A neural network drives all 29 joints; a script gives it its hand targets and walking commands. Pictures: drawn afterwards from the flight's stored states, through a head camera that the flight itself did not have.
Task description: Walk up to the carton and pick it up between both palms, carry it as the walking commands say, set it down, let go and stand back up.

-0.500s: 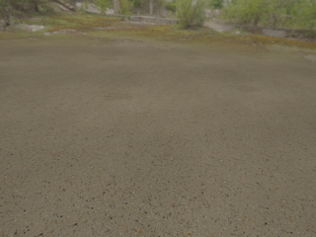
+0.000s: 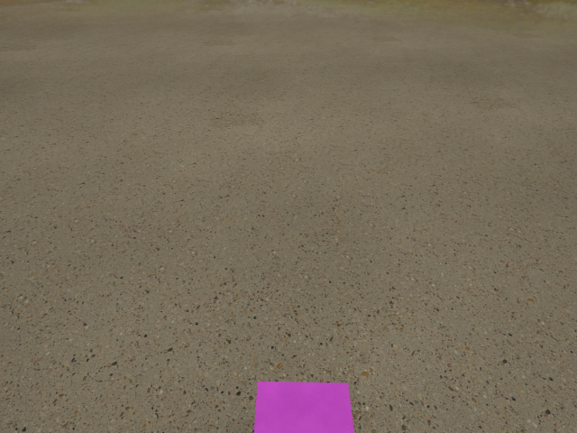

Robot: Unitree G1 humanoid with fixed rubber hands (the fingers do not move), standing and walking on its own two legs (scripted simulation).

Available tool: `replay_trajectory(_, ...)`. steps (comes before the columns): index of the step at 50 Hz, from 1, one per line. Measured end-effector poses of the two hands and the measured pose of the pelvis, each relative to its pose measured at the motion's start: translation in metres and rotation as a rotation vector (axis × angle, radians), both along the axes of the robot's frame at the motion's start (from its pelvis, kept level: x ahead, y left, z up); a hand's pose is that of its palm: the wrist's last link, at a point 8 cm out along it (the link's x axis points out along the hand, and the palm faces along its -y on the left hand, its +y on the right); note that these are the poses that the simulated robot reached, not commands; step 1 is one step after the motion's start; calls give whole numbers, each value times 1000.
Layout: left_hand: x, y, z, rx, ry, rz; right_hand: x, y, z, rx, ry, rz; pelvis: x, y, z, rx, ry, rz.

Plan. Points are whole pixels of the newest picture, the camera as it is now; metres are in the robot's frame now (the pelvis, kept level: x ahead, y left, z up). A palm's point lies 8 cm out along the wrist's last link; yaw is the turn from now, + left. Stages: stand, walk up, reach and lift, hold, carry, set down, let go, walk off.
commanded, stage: stand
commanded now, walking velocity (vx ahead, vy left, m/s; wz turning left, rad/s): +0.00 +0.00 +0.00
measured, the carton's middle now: (301, 431) +0.36 -0.03 -0.62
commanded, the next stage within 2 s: none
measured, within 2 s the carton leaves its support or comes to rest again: neither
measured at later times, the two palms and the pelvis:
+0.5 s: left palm out of the picture -0.11 +0.19 -0.15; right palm out of the picture -0.08 -0.20 -0.14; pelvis -0.03 +0.00 +0.01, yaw +2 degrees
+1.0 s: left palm out of the picture -0.13 +0.17 -0.14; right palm out of the picture -0.09 -0.21 -0.14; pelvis -0.05 -0.02 +0.01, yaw +3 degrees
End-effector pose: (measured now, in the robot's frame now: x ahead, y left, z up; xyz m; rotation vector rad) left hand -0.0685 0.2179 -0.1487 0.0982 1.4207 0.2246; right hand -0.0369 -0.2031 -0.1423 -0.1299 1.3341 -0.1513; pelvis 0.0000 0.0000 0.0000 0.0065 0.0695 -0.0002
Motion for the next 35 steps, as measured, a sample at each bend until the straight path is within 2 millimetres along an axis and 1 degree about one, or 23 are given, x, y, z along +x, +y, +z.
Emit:
replay_trajectory(4, 2, -3, -1, -7, -5, 6, -1, 3, 0, 2, 6, 8, -3, 1, 1, 1, -12, 4)
replay_trajectory(9, -1, -7, -3, -21, 2, 13, -6, 5, 1, 10, 12, 12, -8, 0, 3, 2, -28, 10)
replay_trajectory(13, -9, -9, -2, -29, 21, 20, -13, 7, 2, 20, 27, 14, -12, -1, 5, 2, -38, 16)
replay_trajectory(19, -27, -18, 0, -48, 62, 30, -26, 10, 3, 30, 64, 19, -20, -2, 7, -3, -48, 26)
replay_trajectory(26, -48, -26, 2, -61, 113, 41, -40, 6, 6, 25, 105, 20, -29, -4, 9, -5, -58, 35)
replay_trajectory(30, -54, -27, 4, -61, 122, 47, -47, 4, 7, 24, 121, 20, -33, -5, 10, -4, -64, 40)
replay_trajectory(35, -56, -30, 5, -57, 118, 43, -52, 4, 6, 33, 132, 22, -39, -8, 10, -4, -70, 44)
